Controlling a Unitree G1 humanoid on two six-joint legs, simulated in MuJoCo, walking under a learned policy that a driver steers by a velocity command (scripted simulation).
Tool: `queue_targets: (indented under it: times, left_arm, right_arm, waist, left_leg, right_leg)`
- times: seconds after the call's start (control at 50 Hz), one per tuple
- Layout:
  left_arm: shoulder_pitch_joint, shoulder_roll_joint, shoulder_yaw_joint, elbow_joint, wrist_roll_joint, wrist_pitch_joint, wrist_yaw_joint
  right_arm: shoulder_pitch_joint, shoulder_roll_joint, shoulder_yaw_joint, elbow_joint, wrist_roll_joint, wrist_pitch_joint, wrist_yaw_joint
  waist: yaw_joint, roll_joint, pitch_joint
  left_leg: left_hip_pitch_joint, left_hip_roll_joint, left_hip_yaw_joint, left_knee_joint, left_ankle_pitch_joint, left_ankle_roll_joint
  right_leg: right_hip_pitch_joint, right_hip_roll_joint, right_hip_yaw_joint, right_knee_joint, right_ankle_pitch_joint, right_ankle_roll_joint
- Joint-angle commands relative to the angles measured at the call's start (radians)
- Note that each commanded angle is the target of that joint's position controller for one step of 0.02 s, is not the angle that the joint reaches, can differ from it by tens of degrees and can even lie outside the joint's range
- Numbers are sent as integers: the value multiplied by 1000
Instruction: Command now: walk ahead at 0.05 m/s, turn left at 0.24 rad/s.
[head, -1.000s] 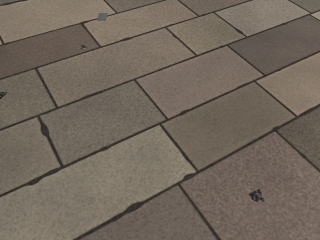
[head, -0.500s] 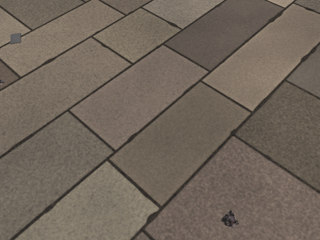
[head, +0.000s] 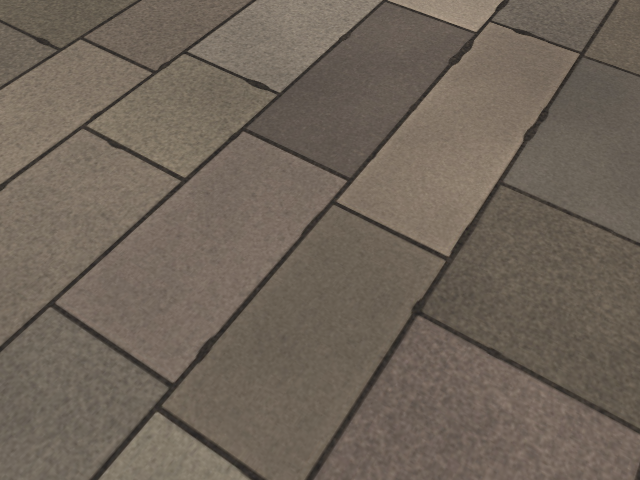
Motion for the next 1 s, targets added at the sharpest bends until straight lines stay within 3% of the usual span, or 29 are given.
queue_targets:
  times: [0.02, 0.08, 0.1, 0.12, 0.14, 0.16, 0.18, 0.22, 0.26, 0.34, 0.4, 0.44, 0.46, 0.48, 0.5, 0.52, 0.54, 0.56, 0.58, 0.62, 0.66, 0.72, 0.84, 0.88, 0.92, 0.94, 0.96, 0.98, 1.0]
  left_arm:
    - [84, 92, 34, -30, -3, -17, 6]
    - [103, 86, 39, -17, 0, -32, -7]
    - [116, 110, 47, -19, 9, -36, -7]
    - [134, 171, 62, -20, 27, -35, -4]
    - [123, 209, 73, -16, 41, -34, -6]
    - [52, 184, 66, -51, 54, -43, -2]
    - [15, 148, 55, -70, 49, -51, 6]
    - [-43, 127, 48, -81, 12, -60, 11]
    - [-17, 136, 50, -69, 5, -51, 10]
    - [22, 184, 70, -60, 4, -25, 11]
    - [28, 211, 80, -53, -13, -26, 1]
    - [10, 199, 77, -48, -34, -36, -5]
    - [66, 167, 69, -25, -27, -46, -12]
    - [77, 108, 49, -58, 24, -52, -18]
    - [-23, 93, 38, -106, 31, -57, -11]
    - [-63, 149, 53, -103, 11, -53, -8]
    - [-67, 152, 55, -97, -1, -47, -4]
    - [-39, 154, 59, -76, 6, -44, 1]
    - [-24, 167, 65, -71, 9, -42, 2]
    - [-8, 146, 59, -63, 2, -48, -16]
    - [-21, 126, 50, -62, -2, -65, -26]
    - [-56, 99, 34, -63, -1, -92, -38]
    - [-77, 113, 28, -75, -21, -123, -57]
    - [-42, 107, 26, -67, -25, -133, -62]
    - [54, 109, 31, -35, -19, -140, -59]
    - [144, 132, 38, -19, -15, -143, -51]
    - [226, 212, 55, -6, -1, -143, -44]
    - [318, 268, 75, 16, 4, -139, -54]
    - [299, 207, 55, 12, -2, -143, -57]
  right_arm:
    - [-46, -204, -63, -88, 12, 2, -16]
    - [-54, -196, -67, -97, 28, 24, -32]
    - [-45, -182, -64, -101, 29, 26, -36]
    - [-62, -152, -59, -121, 26, 23, -36]
    - [-85, -144, -57, -149, 29, 15, -31]
    - [-59, -177, -71, -140, 15, 7, -26]
    - [-14, -205, -88, -112, 17, 9, -22]
    - [50, -181, -89, -81, 21, 31, -25]
    - [18, -134, -71, -101, 26, 43, -19]
    - [-72, -112, -51, -171, 30, 46, 10]
    - [-51, -151, -65, -186, 31, 50, 22]
    - [22, -159, -78, -168, 26, 53, 19]
    - [67, -195, -93, -161, 24, 52, 7]
    - [114, -329, -125, -180, 16, 48, -12]
    - [119, -347, -117, -191, -20, 30, -3]
    - [118, -293, -101, -189, -23, 11, 5]
    - [72, -262, -90, -181, -13, 1, 1]
    - [53, -239, -87, -173, 11, 2, -8]
    - [27, -215, -77, -172, 29, 7, -15]
    - [20, -194, -64, -179, 17, 7, -25]
    - [32, -189, -60, -172, 5, -4, -31]
    - [66, -206, -62, -145, 7, -21, -31]
    - [113, -236, -63, -113, 20, -32, -8]
    - [107, -228, -58, -108, 24, -29, -2]
    - [102, -188, -42, -106, 19, -25, 1]
    - [83, -138, -26, -113, 12, -29, 1]
    - [74, -68, -7, -142, 10, -43, 2]
    - [37, -122, -18, -182, 25, -62, -7]
    - [33, -190, -39, -175, 34, -73, -8]
  waist:
    - [33, 171, -165]
    - [61, 160, -151]
    - [63, 132, -156]
    - [61, -4, -129]
    - [51, -228, -80]
    - [48, -245, -75]
    - [29, -170, -89]
    - [2, -104, -84]
    - [25, -113, -72]
    - [78, -177, -105]
    - [72, -195, -114]
    - [25, -172, -122]
    - [12, -90, -146]
    - [24, 198, -197]
    - [-20, 308, -244]
    - [-51, 167, -243]
    - [-19, 132, -187]
    - [2, 74, -174]
    - [18, 92, -159]
    - [21, 146, -135]
    - [12, 158, -111]
    - [-12, 149, -88]
    - [-34, 133, -33]
    - [-4, 117, -32]
    - [50, 95, -58]
    - [91, 59, -85]
    - [100, -128, -104]
    - [134, -279, -101]
    - [125, -184, -46]
  left_leg:
    - [176, 219, -347, -179, -78, 166]
    - [97, 176, -334, -160, -183, 120]
    - [21, 148, -308, -122, -227, 87]
    - [-102, 80, -199, -7, -277, 35]
    - [-186, -35, -26, 166, -357, -9]
    - [-212, -10, 0, 407, -455, -45]
    - [-220, 1, -23, 561, -453, -62]
    - [-267, 23, -22, 670, -375, -94]
    - [-281, 43, 24, 624, -318, -120]
    - [-144, 72, 104, 380, -288, -121]
    - [-40, 53, 153, 227, -260, -86]
    - [105, 19, 181, 22, -101, -38]
    - [254, 28, 118, -71, 65, -1]
    - [482, 285, -232, -60, 506, 104]
    - [449, 467, -491, -86, 640, 335]
    - [424, 433, -420, -106, 539, 345]
    - [374, 372, -331, -101, 447, 286]
    - [347, 308, -287, -123, 207, 232]
    - [313, 279, -272, -158, -20, 204]
    - [251, 240, -279, -235, -325, 198]
    - [235, 237, -274, -272, -362, 197]
    - [232, 243, -255, -274, -312, 192]
    - [173, 275, -303, -263, -397, 200]
    - [134, 263, -299, -233, -411, 184]
    - [61, 209, -266, -153, -406, 145]
    - [-23, 162, -215, -35, -389, 104]
    - [-226, 38, -46, 240, -366, 34]
    - [-421, 8, 25, 509, -474, 0]
    - [-504, 59, -23, 636, -443, 6]
  right_leg:
    - [27, 24, -22, -99, 82, -20]
    - [141, 28, -50, -283, 214, -63]
    - [219, -31, -15, -311, 234, -93]
    - [246, -161, 104, -365, 182, -159]
    - [185, -300, 272, -450, 258, -258]
    - [171, -401, 333, -464, 438, -324]
    - [180, -388, 285, -436, 572, -321]
    - [232, -324, 148, -378, 703, -265]
    - [257, -285, 59, -368, 756, -255]
    - [267, -290, -18, -353, 727, -259]
    - [252, -318, -30, -317, 699, -248]
    - [199, -297, -78, -223, 642, -194]
    - [114, -252, -143, -100, 543, -127]
    - [-161, -147, -229, 216, 117, -20]
    - [-338, -18, -101, 423, -260, 18]
    - [-347, -47, -19, 522, -232, 13]
    - [-354, -60, -14, 520, -150, 1]
    - [-356, -78, -12, 457, -63, -4]
    - [-344, -90, -17, 397, 16, -6]
    - [-308, -73, -49, 345, 130, -6]
    - [-284, -68, -60, 222, 178, -7]
    - [-228, -65, -64, 37, 221, -15]
    - [-127, -51, -82, -138, 200, -59]
    - [-33, -40, -100, -212, 236, -85]
    - [142, -29, -107, -267, 248, -105]
    - [268, -100, -23, -292, 206, -131]
    - [423, -255, 237, -392, 10, -212]
    - [473, -412, 579, -522, -190, -338]
    - [453, -413, 591, -531, -260, -350]
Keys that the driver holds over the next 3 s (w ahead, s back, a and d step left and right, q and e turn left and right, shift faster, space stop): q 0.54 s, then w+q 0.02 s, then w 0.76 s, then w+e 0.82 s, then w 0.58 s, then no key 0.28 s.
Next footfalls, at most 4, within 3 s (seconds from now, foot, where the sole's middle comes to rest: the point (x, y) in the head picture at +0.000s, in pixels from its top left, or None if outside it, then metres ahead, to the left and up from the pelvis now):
0.10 right None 0.05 -0.14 -0.77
0.46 left None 0.04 0.13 -0.77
0.94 right None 0.20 -0.05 -0.77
1.40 left None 0.39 0.31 -0.77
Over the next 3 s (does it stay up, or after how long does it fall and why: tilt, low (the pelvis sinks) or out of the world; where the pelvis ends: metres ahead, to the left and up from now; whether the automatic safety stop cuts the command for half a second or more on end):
stays up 1.13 0.23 -0.01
